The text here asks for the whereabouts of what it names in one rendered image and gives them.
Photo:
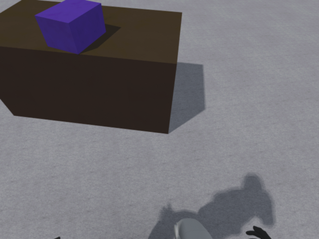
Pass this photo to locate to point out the pedestal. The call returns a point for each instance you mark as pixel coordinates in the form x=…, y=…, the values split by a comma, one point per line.
x=124, y=79

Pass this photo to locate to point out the right robot thigh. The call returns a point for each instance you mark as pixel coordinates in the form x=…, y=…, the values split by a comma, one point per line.
x=190, y=229

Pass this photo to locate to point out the right robot hand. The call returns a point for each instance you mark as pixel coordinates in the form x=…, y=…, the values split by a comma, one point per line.
x=258, y=232

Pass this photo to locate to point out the carton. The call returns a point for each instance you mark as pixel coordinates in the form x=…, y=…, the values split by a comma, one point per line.
x=72, y=25

